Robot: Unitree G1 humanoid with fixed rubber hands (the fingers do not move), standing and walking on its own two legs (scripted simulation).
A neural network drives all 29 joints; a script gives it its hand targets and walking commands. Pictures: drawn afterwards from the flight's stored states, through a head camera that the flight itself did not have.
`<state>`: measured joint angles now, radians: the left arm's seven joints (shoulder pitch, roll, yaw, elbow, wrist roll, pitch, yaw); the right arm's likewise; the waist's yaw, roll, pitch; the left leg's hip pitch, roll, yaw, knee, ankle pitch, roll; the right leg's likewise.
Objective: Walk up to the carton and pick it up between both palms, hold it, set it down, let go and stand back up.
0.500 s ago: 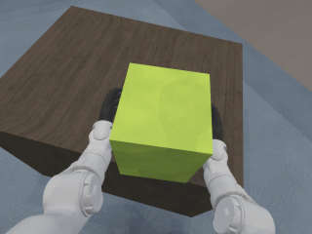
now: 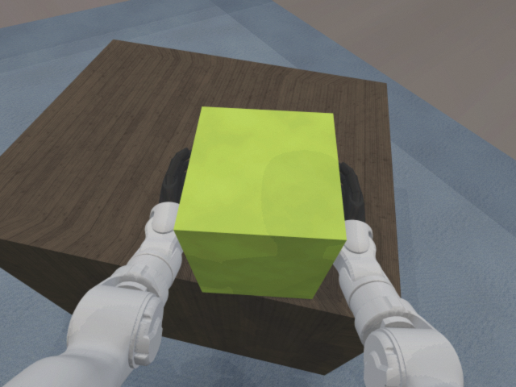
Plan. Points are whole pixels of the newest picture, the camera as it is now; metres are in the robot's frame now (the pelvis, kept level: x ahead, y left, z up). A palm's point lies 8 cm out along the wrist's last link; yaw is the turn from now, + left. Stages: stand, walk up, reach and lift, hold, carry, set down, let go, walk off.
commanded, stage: reach and lift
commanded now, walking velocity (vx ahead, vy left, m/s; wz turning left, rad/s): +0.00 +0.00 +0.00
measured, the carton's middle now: (261, 210) +0.39 -0.01 +0.03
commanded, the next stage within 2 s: none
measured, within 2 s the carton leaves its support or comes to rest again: neither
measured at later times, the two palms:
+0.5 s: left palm (160, 160) +0.41 +0.14 +0.13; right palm (367, 180) +0.38 -0.15 +0.13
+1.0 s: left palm (157, 161) +0.38 +0.13 +0.17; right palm (384, 174) +0.36 -0.16 +0.16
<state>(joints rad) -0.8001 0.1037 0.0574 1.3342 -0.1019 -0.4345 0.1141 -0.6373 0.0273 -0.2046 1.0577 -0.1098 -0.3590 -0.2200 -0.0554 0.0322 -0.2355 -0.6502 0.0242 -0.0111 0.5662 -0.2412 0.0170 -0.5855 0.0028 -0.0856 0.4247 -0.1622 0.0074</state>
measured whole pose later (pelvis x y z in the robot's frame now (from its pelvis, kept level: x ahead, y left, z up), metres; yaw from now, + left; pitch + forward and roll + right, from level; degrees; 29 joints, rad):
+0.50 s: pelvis +0.00 +0.00 +0.02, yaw +0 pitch +3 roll -2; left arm -0.79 0.07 0.20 0.98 0.06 0.01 0.10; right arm -0.68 -0.01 -0.12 0.93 0.08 -0.06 -0.22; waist -0.06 -0.02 -0.10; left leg -0.26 0.01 -0.01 0.42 -0.20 0.02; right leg -0.20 0.00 -0.06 0.28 -0.12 0.01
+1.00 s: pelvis -0.02 -0.01 +0.02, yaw +1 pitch -3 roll -1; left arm -0.69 0.00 0.27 0.55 0.18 0.36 0.09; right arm -0.68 -0.03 -0.08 0.74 0.11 0.15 -0.19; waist -0.07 -0.03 -0.02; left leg -0.14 0.01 -0.02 0.37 -0.18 0.00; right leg -0.09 0.01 -0.06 0.26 -0.12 0.00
